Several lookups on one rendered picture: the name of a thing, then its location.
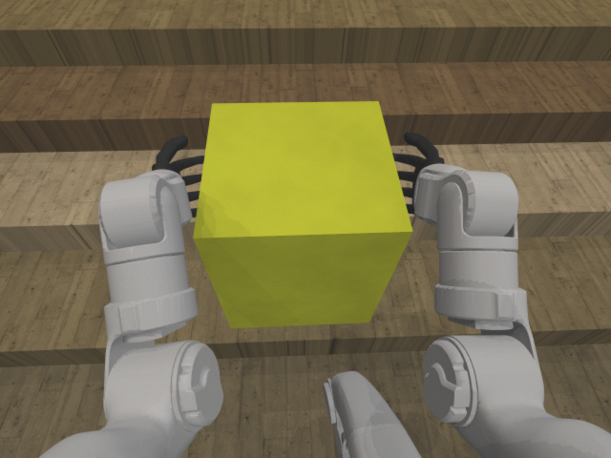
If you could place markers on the carton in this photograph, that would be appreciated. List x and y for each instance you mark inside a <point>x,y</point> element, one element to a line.
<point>301,217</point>

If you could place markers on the left robot upper arm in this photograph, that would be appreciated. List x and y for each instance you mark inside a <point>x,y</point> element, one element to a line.
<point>157,398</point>

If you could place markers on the left robot hand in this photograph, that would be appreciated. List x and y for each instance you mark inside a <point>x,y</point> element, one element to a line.
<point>165,155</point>

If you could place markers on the right robot forearm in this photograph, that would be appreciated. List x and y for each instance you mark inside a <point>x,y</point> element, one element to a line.
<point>475,214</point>

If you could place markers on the right robot upper arm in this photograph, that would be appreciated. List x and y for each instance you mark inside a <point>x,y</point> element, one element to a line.
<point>489,388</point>

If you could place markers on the left robot forearm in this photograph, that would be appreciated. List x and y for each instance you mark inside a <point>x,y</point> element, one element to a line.
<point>140,223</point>

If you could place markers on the right robot hand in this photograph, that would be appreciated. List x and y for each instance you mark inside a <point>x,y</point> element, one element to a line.
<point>431,157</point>

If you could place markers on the right robot thigh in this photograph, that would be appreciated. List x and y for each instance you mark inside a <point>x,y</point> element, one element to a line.
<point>371,428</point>

